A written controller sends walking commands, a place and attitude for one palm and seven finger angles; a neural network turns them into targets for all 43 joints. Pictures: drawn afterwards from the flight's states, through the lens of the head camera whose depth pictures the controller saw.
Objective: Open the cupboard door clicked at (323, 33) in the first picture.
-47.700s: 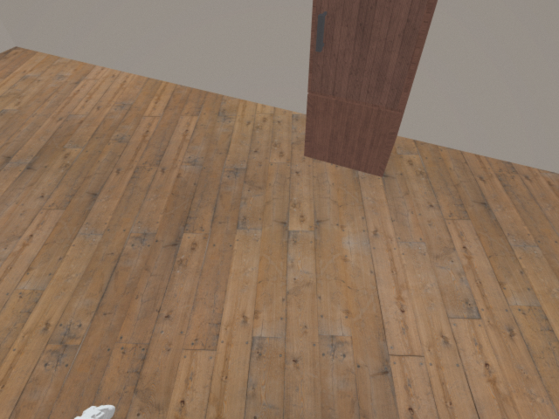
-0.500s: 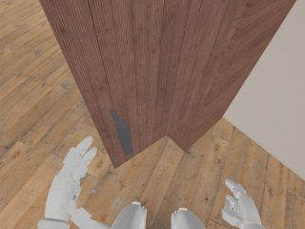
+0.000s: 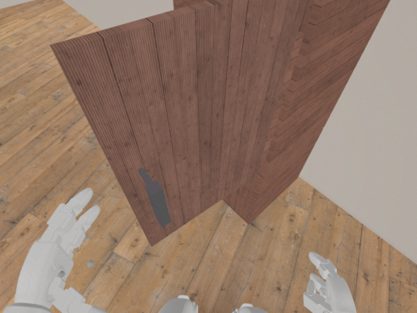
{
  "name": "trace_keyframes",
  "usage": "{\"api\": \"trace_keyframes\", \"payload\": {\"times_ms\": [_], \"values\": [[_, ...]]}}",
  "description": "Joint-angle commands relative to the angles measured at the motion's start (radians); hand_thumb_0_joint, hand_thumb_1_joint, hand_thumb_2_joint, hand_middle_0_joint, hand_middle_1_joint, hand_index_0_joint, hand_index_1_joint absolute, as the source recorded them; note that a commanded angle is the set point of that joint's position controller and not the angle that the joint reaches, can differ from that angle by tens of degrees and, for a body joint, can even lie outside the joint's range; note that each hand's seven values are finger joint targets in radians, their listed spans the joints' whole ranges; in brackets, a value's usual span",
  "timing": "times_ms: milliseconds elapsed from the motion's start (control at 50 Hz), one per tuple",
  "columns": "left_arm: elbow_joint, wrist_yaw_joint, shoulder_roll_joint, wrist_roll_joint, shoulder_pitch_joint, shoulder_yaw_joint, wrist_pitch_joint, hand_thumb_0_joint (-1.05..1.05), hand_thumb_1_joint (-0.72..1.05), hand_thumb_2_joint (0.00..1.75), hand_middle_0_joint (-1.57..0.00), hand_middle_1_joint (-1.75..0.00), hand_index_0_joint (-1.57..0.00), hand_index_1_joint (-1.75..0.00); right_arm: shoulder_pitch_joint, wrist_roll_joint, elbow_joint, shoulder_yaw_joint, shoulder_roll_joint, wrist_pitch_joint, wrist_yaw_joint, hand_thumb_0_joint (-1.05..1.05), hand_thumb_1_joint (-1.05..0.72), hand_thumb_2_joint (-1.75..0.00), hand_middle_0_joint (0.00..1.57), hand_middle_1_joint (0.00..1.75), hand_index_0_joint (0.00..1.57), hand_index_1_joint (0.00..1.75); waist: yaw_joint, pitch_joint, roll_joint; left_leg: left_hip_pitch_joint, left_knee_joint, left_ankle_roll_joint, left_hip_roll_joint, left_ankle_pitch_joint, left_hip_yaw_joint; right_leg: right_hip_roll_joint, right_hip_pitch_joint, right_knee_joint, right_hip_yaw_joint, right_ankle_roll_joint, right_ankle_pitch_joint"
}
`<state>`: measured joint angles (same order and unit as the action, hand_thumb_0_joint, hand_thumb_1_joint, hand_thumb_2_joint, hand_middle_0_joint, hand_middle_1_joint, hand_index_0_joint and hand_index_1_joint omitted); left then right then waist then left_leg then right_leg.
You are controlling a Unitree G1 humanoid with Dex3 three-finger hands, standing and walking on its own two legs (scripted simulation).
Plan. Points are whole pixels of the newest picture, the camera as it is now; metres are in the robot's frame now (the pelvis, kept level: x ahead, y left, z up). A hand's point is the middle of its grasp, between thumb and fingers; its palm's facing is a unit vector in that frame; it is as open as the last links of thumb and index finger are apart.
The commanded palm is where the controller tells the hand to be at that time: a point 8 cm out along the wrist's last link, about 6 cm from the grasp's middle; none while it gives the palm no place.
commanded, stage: draw the hand back to the body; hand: left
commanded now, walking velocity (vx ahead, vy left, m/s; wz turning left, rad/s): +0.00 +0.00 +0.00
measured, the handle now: (154, 198) +0.33 +0.13 +0.02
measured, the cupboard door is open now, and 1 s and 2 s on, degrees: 84 84 84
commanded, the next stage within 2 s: step back with the hand held close in 1.26 s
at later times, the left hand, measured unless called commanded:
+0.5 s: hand (26, 232) +0.21 +0.26 +0.15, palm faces +0.29 -0.87 -0.40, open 13.6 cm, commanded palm +0.17 +0.30 +0.19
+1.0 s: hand out of the picture +0.23 +0.30 +0.25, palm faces +0.44 -0.80 -0.40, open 8.0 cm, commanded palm +0.18 +0.33 +0.26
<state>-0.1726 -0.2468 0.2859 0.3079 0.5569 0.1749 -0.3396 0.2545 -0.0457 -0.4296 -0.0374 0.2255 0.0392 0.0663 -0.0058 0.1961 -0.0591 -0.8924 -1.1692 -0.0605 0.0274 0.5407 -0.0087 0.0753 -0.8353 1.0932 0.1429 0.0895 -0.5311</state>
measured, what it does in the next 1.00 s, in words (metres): rises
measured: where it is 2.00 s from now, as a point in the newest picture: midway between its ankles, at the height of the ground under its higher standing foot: outside the picture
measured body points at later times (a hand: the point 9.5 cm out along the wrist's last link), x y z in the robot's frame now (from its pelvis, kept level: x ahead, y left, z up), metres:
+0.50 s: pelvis +0.03 +0.02 +0.07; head +0.02 +0.01 +0.52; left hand +0.19 +0.30 +0.17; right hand +0.21 -0.20 -0.01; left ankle +0.01 +0.08 -0.65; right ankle +0.00 -0.07 -0.65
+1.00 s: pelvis +0.03 +0.03 +0.09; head +0.01 +0.02 +0.54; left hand +0.20 +0.34 +0.27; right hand +0.22 -0.19 +0.01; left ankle +0.01 +0.08 -0.65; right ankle +0.01 -0.07 -0.65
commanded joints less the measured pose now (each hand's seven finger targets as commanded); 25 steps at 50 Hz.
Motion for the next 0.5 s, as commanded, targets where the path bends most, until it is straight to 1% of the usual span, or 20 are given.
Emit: {"api": "trace_keyframes", "payload": {"times_ms": [0,20,60,80,100,140,160,180,200,220,240,260,280,300,320,340,380,420,460,480], "values": [[-0.210,-0.035,0.144,0.047,0.004,0.116,-0.057,0.00,-0.50,0.30,-0.15,-0.30,-0.15,-0.30,-0.055,-0.006,0.160,0.054,0.127,0.084,0.018,0.00,-0.90,-0.90,0.20,0.30,0.20,0.30,-0.005,0.139,0.028,0.136,0.190,0.032,-0.013,-0.246,-0.064,-0.060,0.238,-0.269,-0.200,-0.092,0.266],[-0.192,-0.041,0.146,0.053,0.026,0.130,-0.051,0.00,-0.50,0.30,-0.15,-0.30,-0.15,-0.30,-0.057,-0.008,0.158,0.054,0.126,0.088,0.016,0.00,-0.90,-0.90,0.20,0.30,0.20,0.30,-0.002,0.121,0.024,0.135,0.197,0.035,-0.013,-0.245,-0.062,-0.066,0.250,-0.283,-0.211,-0.099,0.275],[-0.212,-0.053,0.149,0.061,0.025,0.139,-0.048,0.00,-0.50,0.30,-0.15,-0.30,-0.15,-0.30,-0.057,-0.012,0.159,0.056,0.129,0.097,0.015,0.00,-0.90,-0.90,0.20,0.30,0.20,0.30,0.001,0.117,0.020,0.175,0.221,0.034,-0.014,-0.267,-0.062,-0.063,0.266,-0.296,-0.200,-0.100,0.302],[-0.222,-0.055,0.158,0.070,0.027,0.155,-0.043,0.00,-0.47,0.32,-0.15,-0.30,-0.15,-0.30,-0.062,-0.011,0.159,0.055,0.128,0.104,0.013,0.00,-0.90,-0.90,0.20,0.30,0.20,0.30,0.010,0.120,0.002,0.185,0.230,0.034,-0.012,-0.289,-0.065,-0.064,0.291,-0.299,-0.201,-0.099,0.330],[-0.219,-0.060,0.159,0.069,0.038,0.155,-0.036,0.00,-0.43,0.33,-0.15,-0.30,-0.15,-0.30,-0.059,-0.014,0.158,0.056,0.128,0.107,0.012,0.00,-0.90,-0.90,0.20,0.30,0.20,0.30,0.006,0.106,0.007,0.204,0.242,0.034,-0.014,-0.295,-0.062,-0.062,0.287,-0.308,-0.194,-0.100,0.341],[-0.215,-0.066,0.159,0.075,0.024,0.162,-0.019,0.00,-0.36,0.36,-0.16,-0.30,-0.16,-0.30,-0.063,-0.017,0.155,0.054,0.130,0.115,0.013,0.00,-0.90,-0.90,0.20,0.30,0.20,0.30,0.006,0.081,0.006,0.223,0.264,0.034,-0.016,-0.289,-0.063,-0.061,0.290,-0.328,-0.188,-0.101,0.327],[-0.222,-0.067,0.172,0.079,0.010,0.177,-0.012,0.00,-0.32,0.37,-0.16,-0.30,-0.16,-0.30,-0.062,-0.019,0.154,0.055,0.132,0.119,0.014,0.00,-0.90,-0.90,0.20,0.30,0.20,0.30,0.006,0.073,0.014,0.232,0.274,0.034,-0.017,-0.280,-0.064,-0.061,0.291,-0.343,-0.189,-0.101,0.304],[-0.256,0.112,0.341,-0.096,0.025,0.229,0.072,0.00,-0.29,0.39,-0.16,-0.30,-0.16,-0.30,-0.068,-0.001,0.149,0.069,0.126,0.085,0.044,0.00,-0.90,-0.90,0.20,0.30,0.20,0.30,0.068,0.100,0.007,0.263,0.334,0.035,-0.037,-0.276,-0.047,-0.103,0.343,-0.413,-0.261,-0.067,0.263],[-0.328,0.192,0.211,-0.115,0.032,0.130,0.118,0.00,-0.26,0.40,-0.16,-0.30,-0.16,-0.30,-0.089,0.004,0.171,0.050,0.103,0.077,0.053,0.00,-0.90,-0.90,0.20,0.30,0.20,0.30,0.037,0.035,-0.029,0.289,0.367,0.035,-0.026,-0.266,-0.044,-0.115,0.340,-0.452,-0.260,-0.070,0.228],[-0.304,0.251,0.159,-0.148,0.079,0.081,0.161,0.00,-0.22,0.42,-0.16,-0.30,-0.16,-0.30,-0.071,0.001,0.151,0.049,0.094,0.062,0.056,0.00,-0.90,-0.90,0.20,0.30,0.20,0.30,0.031,-0.005,-0.061,0.331,0.392,0.034,-0.035,-0.250,-0.039,-0.111,0.333,-0.472,-0.236,-0.069,0.200],[-0.332,0.297,0.174,-0.174,0.083,0.081,0.188,0.00,-0.18,0.43,-0.16,-0.30,-0.16,-0.30,-0.069,-0.001,0.151,0.047,0.099,0.049,0.059,0.00,-0.90,-0.90,0.20,0.30,0.20,0.30,0.035,0.000,-0.045,0.372,0.418,0.028,-0.041,-0.261,-0.048,-0.098,0.335,-0.476,-0.206,-0.066,0.212],[-0.353,0.329,0.174,-0.192,0.077,0.068,0.208,0.00,-0.15,0.45,-0.16,-0.30,-0.16,-0.30,-0.071,0.001,0.148,0.043,0.102,0.040,0.062,0.00,-0.90,-0.90,0.20,0.30,0.20,0.30,0.032,-0.008,-0.044,0.403,0.445,0.025,-0.045,-0.275,-0.052,-0.088,0.348,-0.477,-0.180,-0.063,0.228],[-0.360,0.355,0.186,-0.204,0.057,0.072,0.221,0.00,-0.12,0.47,-0.16,-0.30,-0.16,-0.30,-0.074,0.006,0.139,0.042,0.105,0.039,0.065,0.00,-0.90,-0.90,0.20,0.30,0.20,0.30,0.029,-0.001,0.010,0.418,0.465,0.020,-0.047,-0.286,-0.058,-0.085,0.385,-0.491,-0.171,-0.064,0.250],[-0.366,0.374,0.202,-0.213,0.042,0.084,0.230,0.00,-0.08,0.48,-0.16,-0.30,-0.16,-0.30,-0.079,0.008,0.133,0.040,0.110,0.039,0.068,0.00,-0.90,-0.90,0.20,0.30,0.20,0.30,0.029,0.003,0.032,0.442,0.484,0.018,-0.047,-0.307,-0.056,-0.086,0.415,-0.500,-0.166,-0.066,0.275],[-0.364,0.387,0.205,-0.222,0.035,0.088,0.238,0.00,-0.05,0.50,-0.17,-0.30,-0.17,-0.30,-0.082,0.008,0.125,0.037,0.111,0.041,0.069,0.00,-0.90,-0.90,0.20,0.30,0.20,0.30,0.029,-0.009,0.035,0.472,0.507,0.018,-0.049,-0.327,-0.060,-0.084,0.429,-0.506,-0.154,-0.063,0.291],[-0.380,0.395,0.206,-0.230,0.016,0.085,0.242,0.00,-0.01,0.51,-0.17,-0.30,-0.17,-0.30,-0.087,0.009,0.121,0.033,0.114,0.045,0.069,0.00,-0.90,-0.90,0.20,0.30,0.20,0.30,0.031,-0.016,-0.005,0.505,0.530,0.020,-0.051,-0.347,-0.064,-0.082,0.440,-0.514,-0.147,-0.060,0.301],[-0.373,0.407,0.220,-0.237,-0.010,0.102,0.253,0.00,0.06,0.54,-0.17,-0.30,-0.17,-0.30,-0.093,0.012,0.100,0.029,0.118,0.054,0.067,0.00,-0.90,-0.90,0.20,0.30,0.20,0.30,0.035,-0.038,-0.011,0.547,0.565,0.023,-0.055,-0.389,-0.073,-0.080,0.476,-0.537,-0.138,-0.056,0.328],[-0.389,0.408,0.205,-0.246,-0.034,0.090,0.254,0.00,0.13,0.57,-0.17,-0.30,-0.17,-0.30,-0.094,0.013,0.088,0.025,0.115,0.065,0.062,0.00,-0.90,-0.90,0.20,0.30,0.20,0.30,0.034,-0.047,-0.039,0.608,0.603,0.035,-0.064,-0.444,-0.088,-0.080,0.490,-0.552,-0.133,-0.058,0.342],[-0.387,0.405,0.195,-0.248,-0.044,0.091,0.254,0.00,0.20,0.60,-0.18,-0.30,-0.18,-0.30,-0.101,0.014,0.077,0.023,0.116,0.075,0.054,0.00,-0.90,-0.90,0.20,0.30,0.20,0.30,0.037,-0.074,-0.022,0.647,0.642,0.049,-0.077,-0.479,-0.108,-0.075,0.507,-0.574,-0.126,-0.059,0.343],[-0.385,0.403,0.200,-0.246,-0.052,0.098,0.257,0.00,0.23,0.62,-0.18,-0.30,-0.18,-0.30,-0.109,0.017,0.069,0.023,0.120,0.080,0.049,0.00,-0.90,-0.90,0.20,0.30,0.20,0.30,0.041,-0.074,-0.026,0.656,0.651,0.050,-0.076,-0.501,-0.104,-0.076,0.536,-0.588,-0.128,-0.056,0.360]]}}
